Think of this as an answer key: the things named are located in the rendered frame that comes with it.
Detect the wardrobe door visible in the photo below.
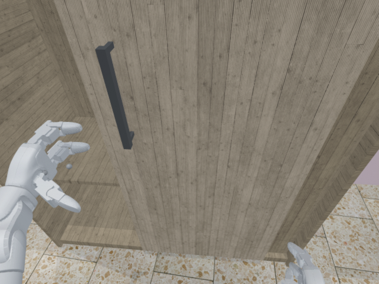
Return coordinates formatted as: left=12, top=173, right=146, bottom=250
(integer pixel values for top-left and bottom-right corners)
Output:
left=54, top=0, right=379, bottom=260
left=268, top=38, right=379, bottom=253

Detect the handle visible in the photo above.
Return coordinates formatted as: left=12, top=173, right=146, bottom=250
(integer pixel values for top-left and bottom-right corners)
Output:
left=95, top=41, right=134, bottom=150

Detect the left robot hand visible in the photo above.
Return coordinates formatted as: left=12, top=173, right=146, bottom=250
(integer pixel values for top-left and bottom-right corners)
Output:
left=5, top=120, right=90, bottom=213

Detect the right robot hand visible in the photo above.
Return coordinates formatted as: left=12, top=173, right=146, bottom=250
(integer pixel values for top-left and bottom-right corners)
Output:
left=281, top=242, right=325, bottom=284

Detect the left robot forearm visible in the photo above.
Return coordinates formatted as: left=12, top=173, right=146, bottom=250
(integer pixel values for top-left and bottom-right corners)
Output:
left=0, top=186, right=38, bottom=284

